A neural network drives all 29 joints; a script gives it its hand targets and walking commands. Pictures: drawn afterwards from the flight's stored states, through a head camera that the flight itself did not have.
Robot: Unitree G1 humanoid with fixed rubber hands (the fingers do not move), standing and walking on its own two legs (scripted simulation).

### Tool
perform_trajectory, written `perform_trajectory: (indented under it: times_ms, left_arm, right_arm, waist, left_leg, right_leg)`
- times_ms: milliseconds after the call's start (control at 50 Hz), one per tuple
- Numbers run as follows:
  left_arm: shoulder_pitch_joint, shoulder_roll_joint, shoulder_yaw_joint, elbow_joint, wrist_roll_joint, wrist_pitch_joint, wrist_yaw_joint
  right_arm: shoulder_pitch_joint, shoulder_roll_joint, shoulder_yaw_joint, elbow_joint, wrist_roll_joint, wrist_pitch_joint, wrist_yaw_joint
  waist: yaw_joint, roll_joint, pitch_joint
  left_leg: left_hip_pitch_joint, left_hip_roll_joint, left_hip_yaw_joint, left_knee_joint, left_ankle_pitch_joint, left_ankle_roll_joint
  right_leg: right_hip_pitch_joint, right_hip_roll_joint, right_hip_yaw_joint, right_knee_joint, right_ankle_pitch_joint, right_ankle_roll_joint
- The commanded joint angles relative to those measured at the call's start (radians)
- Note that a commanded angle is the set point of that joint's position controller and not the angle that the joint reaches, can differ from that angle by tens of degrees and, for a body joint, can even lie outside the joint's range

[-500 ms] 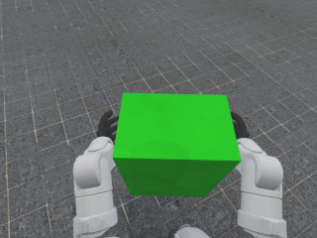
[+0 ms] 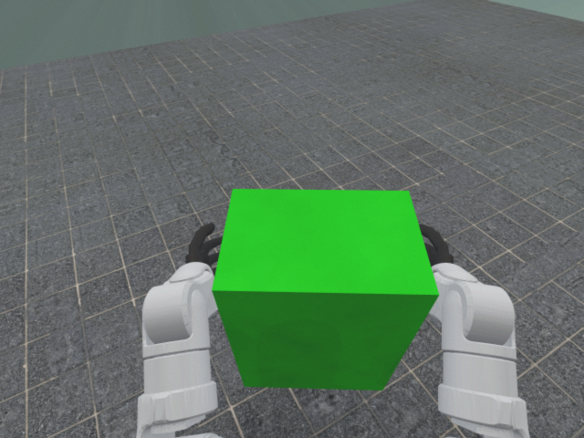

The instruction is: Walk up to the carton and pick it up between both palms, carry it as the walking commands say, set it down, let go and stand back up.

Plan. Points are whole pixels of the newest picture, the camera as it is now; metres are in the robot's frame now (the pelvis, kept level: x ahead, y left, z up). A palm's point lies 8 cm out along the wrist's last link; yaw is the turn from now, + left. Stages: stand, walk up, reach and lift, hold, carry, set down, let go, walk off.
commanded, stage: carry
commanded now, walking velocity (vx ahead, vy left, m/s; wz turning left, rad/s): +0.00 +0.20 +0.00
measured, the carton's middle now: (316, 301) +0.29 -0.01 +0.06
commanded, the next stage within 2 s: none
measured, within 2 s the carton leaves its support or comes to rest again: neither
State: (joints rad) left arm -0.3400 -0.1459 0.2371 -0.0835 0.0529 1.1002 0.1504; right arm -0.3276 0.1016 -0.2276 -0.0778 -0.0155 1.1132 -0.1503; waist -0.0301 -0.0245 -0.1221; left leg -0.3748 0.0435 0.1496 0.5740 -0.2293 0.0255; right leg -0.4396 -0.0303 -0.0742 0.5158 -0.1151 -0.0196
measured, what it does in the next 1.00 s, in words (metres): steps to the left: right foot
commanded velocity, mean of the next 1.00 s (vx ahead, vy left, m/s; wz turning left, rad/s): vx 0.00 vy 0.04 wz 0.00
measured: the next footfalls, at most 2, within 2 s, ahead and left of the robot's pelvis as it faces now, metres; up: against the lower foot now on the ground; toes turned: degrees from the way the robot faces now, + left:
right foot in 0.72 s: -0.09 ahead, -0.03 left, +0.00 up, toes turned -7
left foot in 1.34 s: -0.07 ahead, +0.28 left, +0.00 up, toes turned -4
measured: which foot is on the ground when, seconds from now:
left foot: down 0.00-1.00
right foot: down 0.00-0.36, up 0.38-0.70, down 0.72-1.00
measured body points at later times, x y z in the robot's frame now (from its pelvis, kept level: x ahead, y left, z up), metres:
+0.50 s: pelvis -0.02 +0.08 +0.00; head -0.02 +0.10 +0.45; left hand +0.27 +0.24 +0.07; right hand +0.27 -0.07 +0.08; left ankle +0.05 +0.11 -0.73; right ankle +0.02 -0.08 -0.70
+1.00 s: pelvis -0.06 +0.12 +0.01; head -0.09 +0.12 +0.46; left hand +0.22 +0.27 +0.09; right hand +0.20 -0.05 +0.09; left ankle +0.05 +0.12 -0.72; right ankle -0.13 -0.03 -0.73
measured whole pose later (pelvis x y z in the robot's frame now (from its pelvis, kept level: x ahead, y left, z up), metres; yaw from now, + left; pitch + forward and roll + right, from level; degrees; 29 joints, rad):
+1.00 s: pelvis -0.06 +0.12 +0.01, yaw +0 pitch +4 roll -2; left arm -0.13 -0.13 0.11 -0.30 0.01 1.12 0.14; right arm -0.10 0.13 -0.16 -0.34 -0.01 1.15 -0.15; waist -0.03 0.04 -0.15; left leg -0.40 -0.08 0.25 0.29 -0.01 -0.01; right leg -0.18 -0.06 -0.12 0.44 -0.35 0.02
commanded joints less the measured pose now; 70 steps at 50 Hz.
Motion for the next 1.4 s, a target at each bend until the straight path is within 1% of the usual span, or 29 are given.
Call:
perform_trajectory:
  times_ms: [0,60,200,260,300,320,380,440,640,700,720,780,840,940,1020,1060,1100,1140,1160,1180,1200,1220,1240,1260,1280,1300,1320,1340,1380]
  left_arm:
    - [-0.694,-0.764,-0.630,-0.111,-0.221,-0.019,-0.047]
    - [-0.516,-0.812,-0.652,-0.160,-0.226,-0.015,-0.058]
    - [-0.344,-0.851,-0.725,-0.295,-0.260,-0.002,-0.100]
    - [-0.515,-0.827,-0.744,-0.310,-0.276,-0.013,-0.100]
    - [-0.426,-0.839,-0.772,-0.364,-0.285,-0.004,-0.104]
    - [-0.431,-0.845,-0.798,-0.394,-0.294,-0.001,-0.105]
    - [-0.463,-0.825,-0.790,-0.380,-0.305,-0.001,-0.099]
    - [-0.553,-0.806,-0.802,-0.349,-0.325,-0.006,-0.095]
    - [-0.310,-0.760,-0.770,-0.278,-0.268,0.019,-0.083]
    - [-0.437,-0.760,-0.779,-0.326,-0.285,0.001,-0.085]
    - [-0.263,-0.788,-0.790,-0.361,-0.284,0.013,-0.091]
    - [-0.385,-0.821,-0.784,-0.362,-0.295,-0.011,-0.098]
    - [-0.330,-0.805,-0.789,-0.373,-0.281,-0.011,-0.090]
    - [-0.369,-0.732,-0.746,-0.325,-0.257,-0.006,-0.079]
    - [-0.182,-0.758,-0.742,-0.362,-0.244,0.025,-0.101]
    - [-0.204,-0.722,-0.735,-0.322,-0.246,0.051,-0.105]
    - [-0.094,-0.698,-0.749,-0.323,-0.232,0.082,-0.109]
    - [-0.196,-0.636,-0.741,-0.297,-0.219,0.069,-0.110]
    - [-0.252,-0.646,-0.797,-0.410,-0.254,0.060,-0.107]
    - [-0.245,-0.655,-0.788,-0.428,-0.248,0.054,-0.107]
    - [-0.290,-0.727,-0.794,-0.438,-0.267,0.046,-0.100]
    - [-0.239,-0.737,-0.791,-0.447,-0.253,0.055,-0.091]
    - [-0.229,-0.763,-0.803,-0.435,-0.257,0.058,-0.089]
    - [-0.324,-0.820,-0.862,-0.535,-0.331,0.053,-0.100]
    - [-0.616,-0.639,-0.732,-0.184,-0.244,-0.003,-0.095]
    - [-0.510,-0.595,-0.698,0.007,-0.209,-0.048,-0.103]
    - [-0.214,-0.824,-0.946,-0.344,-0.377,-0.022,-0.120]
    - [-0.198,-0.834,-0.918,-0.449,-0.379,-0.027,-0.134]
    - [-0.241,-0.915,-0.906,-0.445,-0.378,-0.023,-0.140]
  right_arm:
    - [-0.750,0.822,0.659,-0.128,0.244,-0.030,0.063]
    - [-0.586,0.869,0.683,-0.183,0.246,-0.026,0.074]
    - [-0.424,0.891,0.763,-0.339,0.251,-0.015,0.100]
    - [-0.645,0.844,0.774,-0.420,0.277,-0.039,0.095]
    - [-0.497,0.850,0.764,-0.434,0.276,-0.036,0.101]
    - [-0.429,0.848,0.745,-0.424,0.269,-0.029,0.108]
    - [-0.413,0.856,0.735,-0.363,0.257,-0.018,0.110]
    - [-0.529,0.810,0.723,-0.388,0.246,-0.039,0.095]
    - [-0.289,0.758,0.684,-0.303,0.205,-0.012,0.093]
    - [-0.402,0.773,0.721,-0.332,0.231,-0.020,0.095]
    - [-0.201,0.805,0.720,-0.344,0.222,-0.006,0.100]
    - [-0.468,0.834,0.797,-0.460,0.289,-0.025,0.112]
    - [-0.427,0.812,0.796,-0.476,0.287,-0.020,0.112]
    - [-0.519,0.786,0.804,-0.413,0.290,-0.008,0.105]
    - [-0.227,0.808,0.808,-0.393,0.253,0.032,0.105]
    - [-0.246,0.752,0.755,-0.386,0.219,0.041,0.088]
    - [-0.109,0.714,0.684,-0.368,0.176,0.063,0.091]
    - [-0.146,0.685,0.605,-0.261,0.143,0.052,0.102]
    - [-0.207,0.733,0.643,-0.328,0.182,0.053,0.108]
    - [-0.206,0.762,0.668,-0.336,0.200,0.048,0.116]
    - [-0.280,0.771,0.703,-0.397,0.276,0.029,0.123]
    - [-0.281,0.780,0.732,-0.454,0.286,0.029,0.133]
    - [-0.183,0.771,0.731,-0.452,0.271,0.026,0.122]
    - [-0.142,0.822,0.732,-0.500,0.253,0.004,0.104]
    - [-0.420,0.574,0.514,-0.149,0.112,-0.068,0.093]
    - [-0.329,0.464,0.411,-0.007,0.015,-0.121,0.085]
    - [-0.003,0.704,0.628,-0.358,0.141,-0.091,0.088]
    - [-0.050,0.760,0.657,-0.484,0.158,-0.094,0.082]
    - [-0.149,0.840,0.695,-0.499,0.228,-0.077,0.105]
  waist:
    - [0.031,0.003,-0.257]
    - [0.038,-0.007,-0.323]
    - [0.035,-0.215,-0.302]
    - [0.025,-0.069,-0.288]
    - [0.019,0.195,-0.234]
    - [0.019,0.259,-0.229]
    - [0.028,0.109,-0.285]
    - [0.025,0.076,-0.336]
    - [0.031,0.123,-0.467]
    - [0.036,0.047,-0.422]
    - [0.036,0.041,-0.437]
    - [0.036,-0.006,-0.401]
    - [0.034,0.083,-0.362]
    - [0.056,0.015,-0.309]
    - [0.030,-0.200,-0.236]
    - [0.015,-0.061,-0.191]
    - [0.034,0.173,-0.107]
    - [0.050,0.366,-0.091]
    - [0.093,0.297,-0.067]
    - [0.117,-0.184,-0.114]
    - [0.048,-0.556,-0.213]
    - [0.034,-0.398,-0.063]
    - [-0.016,-0.233,0.020]
    - [-0.042,0.036,-0.087]
    - [-0.021,0.354,-0.121]
    - [-0.007,0.491,-0.221]
    - [0.011,0.468,-0.233]
    - [0.031,0.324,-0.240]
    - [0.033,0.237,-0.250]
  left_leg:
    - [-0.010,0.048,-0.146,-0.136,-0.266,-0.008]
    - [0.026,0.036,-0.116,-0.076,-0.207,-0.010]
    - [0.052,-0.020,-0.070,0.034,-0.241,0.008]
    - [0.143,0.021,-0.135,-0.092,-0.241,0.018]
    - [0.059,0.217,-0.398,-0.336,-0.427,0.061]
    - [-0.002,0.285,-0.421,-0.394,-0.482,0.079]
    - [0.100,0.272,-0.360,-0.366,-0.318,0.060]
    - [0.220,0.242,-0.322,-0.298,-0.065,0.068]
    - [0.419,0.216,-0.231,-0.222,0.600,0.015]
    - [0.330,0.181,-0.194,-0.198,0.518,0.024]
    - [0.316,0.171,-0.197,-0.198,0.486,0.029]
    - [0.295,0.149,-0.173,-0.252,0.282,-0.020]
    - [0.228,0.120,-0.160,-0.411,-0.034,-0.116]
    - [0.158,0.028,-0.018,-0.370,0.053,-0.279]
    - [0.223,0.078,-0.134,-0.109,0.005,-0.113]
    - [0.269,0.104,-0.174,-0.233,-0.056,-0.073]
    - [0.131,0.112,-0.156,-0.504,-0.252,-0.207]
    - [0.021,0.055,-0.029,-0.700,-0.216,-0.475]
    - [-0.050,-0.083,0.150,-0.525,-0.115,-0.681]
    - [0.114,-0.204,0.221,0.371,0.015,-0.715]
    - [0.195,0.096,-0.358,0.995,-0.327,-0.369]
    - [0.128,0.166,-0.570,0.895,-0.372,-0.180]
    - [0.147,0.200,-0.578,0.578,-0.361,-0.046]
    - [0.119,0.126,-0.423,-0.023,-0.243,-0.017]
    - [0.011,0.080,-0.308,-0.158,0.342,-0.086]
    - [0.161,0.135,-0.397,-0.052,0.945,-0.060]
    - [0.159,0.191,-0.469,-0.099,0.990,-0.002]
    - [0.208,0.215,-0.473,-0.047,0.955,0.009]
    - [0.285,0.199,-0.512,-0.042,0.748,0.090]
  right_leg:
    - [0.112,-0.147,0.194,-0.180,-0.418,0.007]
    - [0.132,-0.192,0.223,-0.191,-0.385,0.014]
    - [0.062,-0.294,0.249,-0.260,-0.479,-0.003]
    - [-0.048,-0.195,0.135,-0.096,-0.437,0.050]
    - [-0.084,-0.052,-0.024,0.166,-0.313,0.094]
    - [-0.085,-0.051,-0.007,0.275,-0.297,0.074]
    - [-0.114,-0.045,0.041,0.379,-0.271,0.043]
    - [-0.126,-0.047,0.060,0.339,-0.264,0.048]
    - [0.142,-0.029,0.012,-0.004,-0.240,0.049]
    - [0.211,-0.061,0.029,-0.041,-0.109,0.038]
    - [0.235,-0.063,0.023,-0.013,-0.101,0.033]
    - [0.213,-0.055,0.009,-0.032,-0.171,0.019]
    - [0.229,-0.015,-0.046,-0.064,-0.312,-0.014]
    - [0.339,-0.087,-0.020,-0.247,-0.418,-0.047]
    - [0.103,-0.208,0.131,-0.211,-0.476,-0.030]
    - [0.001,-0.126,0.041,-0.107,-0.508,0.012]
    - [0.082,0.003,-0.118,-0.023,-0.512,0.008]
    - [0.276,0.046,-0.272,-0.103,-0.538,-0.005]
    - [0.364,-0.023,-0.273,-0.301,-0.608,-0.071]
    - [0.083,-0.293,0.015,-0.505,-0.613,-0.176]
    - [-0.447,-0.546,0.289,-0.235,-0.607,-0.158]
    - [-0.608,-0.437,0.292,-0.154,-0.647,-0.096]
    - [-0.609,-0.345,0.242,-0.113,-0.694,-0.032]
    - [-0.112,-0.195,-0.049,0.180,-0.342,0.066]
    - [0.083,-0.120,-0.056,0.341,-0.372,0.073]
    - [-0.008,-0.060,-0.071,0.456,-0.458,0.095]
    - [-0.048,-0.017,-0.035,0.474,-0.512,0.096]
    - [-0.081,-0.038,0.069,0.488,-0.514,0.095]
    - [-0.158,-0.014,0.064,0.412,-0.433,0.088]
